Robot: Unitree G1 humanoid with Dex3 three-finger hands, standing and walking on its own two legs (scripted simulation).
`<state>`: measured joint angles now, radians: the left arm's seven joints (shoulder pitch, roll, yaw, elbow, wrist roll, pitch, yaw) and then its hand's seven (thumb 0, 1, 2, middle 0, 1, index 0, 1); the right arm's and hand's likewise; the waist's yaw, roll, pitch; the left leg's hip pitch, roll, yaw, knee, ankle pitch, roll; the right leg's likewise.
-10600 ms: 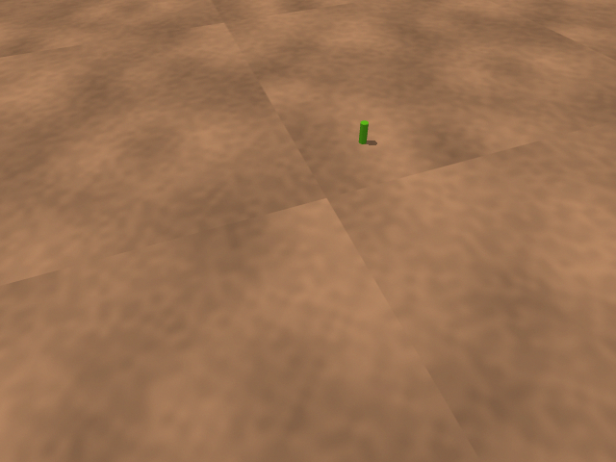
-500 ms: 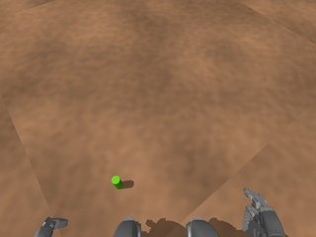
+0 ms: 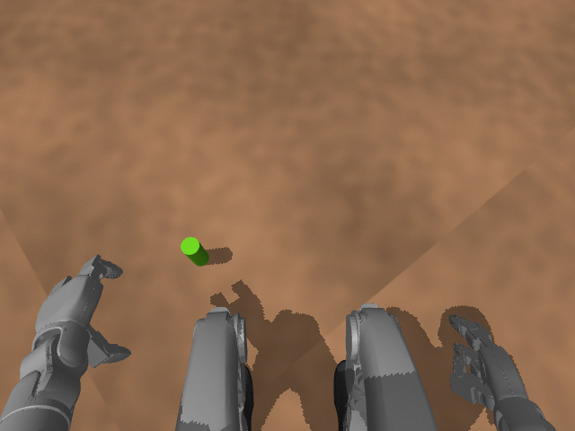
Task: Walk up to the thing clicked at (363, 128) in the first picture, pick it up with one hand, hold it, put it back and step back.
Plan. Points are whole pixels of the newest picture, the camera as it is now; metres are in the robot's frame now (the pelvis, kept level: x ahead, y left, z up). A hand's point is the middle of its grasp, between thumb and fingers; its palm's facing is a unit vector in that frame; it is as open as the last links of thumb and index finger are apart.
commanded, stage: rise first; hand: left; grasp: from above
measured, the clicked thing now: (195, 252) +0.46 +0.23 -0.45
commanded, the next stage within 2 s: approach in 1.52 s
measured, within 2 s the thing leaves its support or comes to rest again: neither
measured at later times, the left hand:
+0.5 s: hand (132, 282) +0.36 +0.30 -0.25, palm faces -0.47 -0.19 -0.86, open 13.9 cm
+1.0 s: hand (145, 268) +0.39 +0.30 -0.30, palm faces -0.47 -0.06 -0.88, open 14.0 cm
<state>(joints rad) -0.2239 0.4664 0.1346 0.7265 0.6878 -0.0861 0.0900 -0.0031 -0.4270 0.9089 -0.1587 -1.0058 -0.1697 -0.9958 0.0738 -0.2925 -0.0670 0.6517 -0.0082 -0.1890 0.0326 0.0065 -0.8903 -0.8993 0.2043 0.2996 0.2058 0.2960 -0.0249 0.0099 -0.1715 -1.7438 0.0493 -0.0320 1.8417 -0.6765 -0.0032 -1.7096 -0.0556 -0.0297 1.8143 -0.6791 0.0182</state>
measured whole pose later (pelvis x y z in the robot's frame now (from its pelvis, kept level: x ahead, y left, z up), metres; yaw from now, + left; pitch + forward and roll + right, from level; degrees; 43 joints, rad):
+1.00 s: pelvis -0.03 +0.00 -0.15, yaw -4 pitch +34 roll -7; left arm -0.77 0.68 0.12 1.25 1.22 -0.26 0.32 0.00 -0.50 0.99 -0.09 -1.01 -0.10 -1.01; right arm 0.13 -0.26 -0.03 0.74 -0.11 -0.04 0.11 0.00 -0.91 -0.91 0.20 0.30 0.21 0.30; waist -0.13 0.00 -0.09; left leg -2.23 0.04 -0.10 2.30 -0.67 0.01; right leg -2.16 -0.04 -0.05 2.24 -0.67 0.03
